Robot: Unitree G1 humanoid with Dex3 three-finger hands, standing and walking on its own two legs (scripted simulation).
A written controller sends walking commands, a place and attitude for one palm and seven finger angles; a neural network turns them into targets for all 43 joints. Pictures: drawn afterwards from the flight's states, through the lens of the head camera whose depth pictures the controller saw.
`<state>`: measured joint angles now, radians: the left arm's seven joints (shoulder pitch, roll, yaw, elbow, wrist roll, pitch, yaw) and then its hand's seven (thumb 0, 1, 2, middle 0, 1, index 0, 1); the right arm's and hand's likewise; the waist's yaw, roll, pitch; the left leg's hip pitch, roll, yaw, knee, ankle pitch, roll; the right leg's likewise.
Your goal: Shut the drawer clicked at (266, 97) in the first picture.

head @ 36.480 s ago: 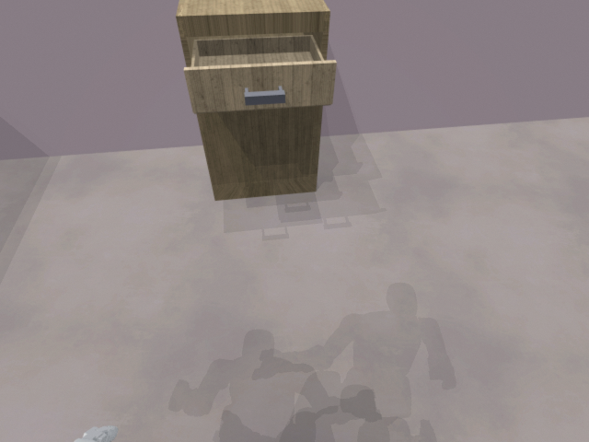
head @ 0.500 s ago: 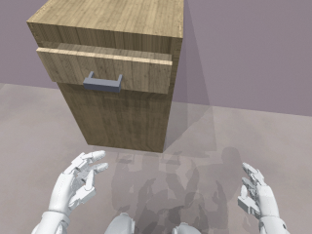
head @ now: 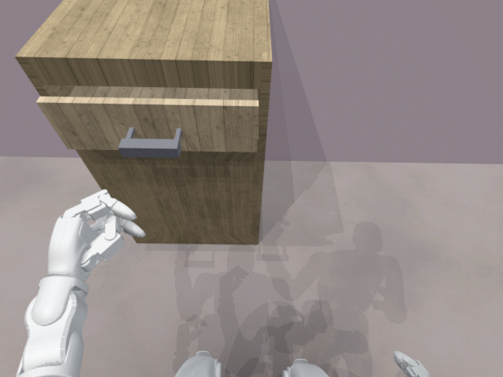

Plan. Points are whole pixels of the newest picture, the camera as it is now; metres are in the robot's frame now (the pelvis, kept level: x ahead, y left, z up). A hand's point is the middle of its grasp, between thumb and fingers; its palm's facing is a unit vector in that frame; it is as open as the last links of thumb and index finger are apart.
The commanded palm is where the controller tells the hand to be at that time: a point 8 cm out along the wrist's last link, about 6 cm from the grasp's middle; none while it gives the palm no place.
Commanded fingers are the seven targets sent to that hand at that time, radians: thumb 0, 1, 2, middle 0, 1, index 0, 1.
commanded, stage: raise the hand and make a fist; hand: left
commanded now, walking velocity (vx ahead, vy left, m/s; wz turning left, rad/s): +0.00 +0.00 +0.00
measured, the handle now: (152, 140) +0.58 +0.23 -0.01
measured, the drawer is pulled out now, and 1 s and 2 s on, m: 0.05 0.05 0.05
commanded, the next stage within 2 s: bring the fist close to the handle in 0.96 s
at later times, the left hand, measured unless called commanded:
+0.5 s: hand (136, 198) +0.37 +0.19 +0.08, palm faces -0.03 -1.00 -0.02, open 3.2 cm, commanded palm +0.35 +0.24 +0.09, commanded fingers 0.00 0.90 0.90 -1.40 -1.60 -1.40 -1.60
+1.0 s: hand (131, 190) +0.37 +0.20 +0.09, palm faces +0.00 -1.00 -0.03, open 3.3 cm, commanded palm +0.35 +0.25 +0.09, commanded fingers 0.00 0.90 0.90 -1.40 -1.60 -1.40 -1.60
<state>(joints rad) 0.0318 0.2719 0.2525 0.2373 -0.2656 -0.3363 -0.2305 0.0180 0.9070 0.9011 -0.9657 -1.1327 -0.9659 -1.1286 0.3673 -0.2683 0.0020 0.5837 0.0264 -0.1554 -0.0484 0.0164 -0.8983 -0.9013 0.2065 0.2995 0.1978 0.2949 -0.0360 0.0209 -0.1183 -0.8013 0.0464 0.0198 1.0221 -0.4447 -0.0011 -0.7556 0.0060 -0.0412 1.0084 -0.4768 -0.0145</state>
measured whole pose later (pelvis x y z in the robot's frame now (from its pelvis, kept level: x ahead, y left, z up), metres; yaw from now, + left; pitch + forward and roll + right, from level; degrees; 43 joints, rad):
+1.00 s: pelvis +0.00 +0.00 +0.02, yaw +1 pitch +10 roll -1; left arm -0.33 0.31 0.24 0.61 -0.22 -0.36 -0.26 0.02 0.90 0.90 -1.40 -1.60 -1.40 -1.60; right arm 0.31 -0.27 0.01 0.60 0.04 -0.05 -0.04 0.01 -0.90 -0.90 0.20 0.30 0.20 0.29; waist -0.04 0.01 -0.08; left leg -0.68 0.05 0.01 0.91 -0.40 0.00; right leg -0.63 0.01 -0.05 0.88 -0.43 -0.02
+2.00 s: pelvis -0.01 +0.02 -0.05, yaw -1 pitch +24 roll -3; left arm -0.76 0.41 0.36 1.08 -0.10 -0.51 -0.24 0.02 0.90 0.90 -1.40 -1.60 -1.40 -1.60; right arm 0.32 -0.26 0.02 0.64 -0.02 0.03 0.00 0.01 -0.90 -0.90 0.21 0.30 0.20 0.29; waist -0.13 0.02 -0.14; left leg -1.17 0.05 0.01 1.27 -0.51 0.02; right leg -1.11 0.01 -0.05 1.22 -0.53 0.01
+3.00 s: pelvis -0.02 +0.01 -0.07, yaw -2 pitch +28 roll -5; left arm -0.98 0.56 0.41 1.22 -0.06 -0.44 -0.26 -0.06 0.81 0.92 -1.40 -1.60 -1.40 -1.60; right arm 0.32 -0.27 0.05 0.63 -0.02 0.04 -0.01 0.01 -0.90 -0.90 0.21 0.30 0.20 0.29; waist -0.18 0.04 -0.14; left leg -1.33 0.06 -0.03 1.36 -0.52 0.01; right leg -1.25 0.02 -0.08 1.30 -0.54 -0.01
